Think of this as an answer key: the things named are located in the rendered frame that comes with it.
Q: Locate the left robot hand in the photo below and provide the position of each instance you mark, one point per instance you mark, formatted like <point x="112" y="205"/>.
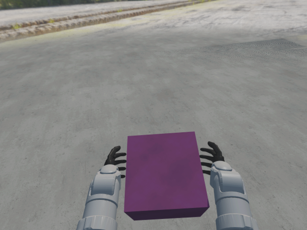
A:
<point x="112" y="156"/>

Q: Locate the robot right forearm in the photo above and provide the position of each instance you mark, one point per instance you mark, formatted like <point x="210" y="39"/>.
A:
<point x="231" y="199"/>

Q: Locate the robot left forearm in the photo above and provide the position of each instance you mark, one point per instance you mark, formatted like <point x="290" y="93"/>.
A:
<point x="102" y="200"/>

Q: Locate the carton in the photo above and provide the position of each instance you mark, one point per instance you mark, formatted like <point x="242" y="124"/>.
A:
<point x="164" y="178"/>

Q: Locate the right robot hand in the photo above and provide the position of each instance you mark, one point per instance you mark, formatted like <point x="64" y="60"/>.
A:
<point x="217" y="156"/>

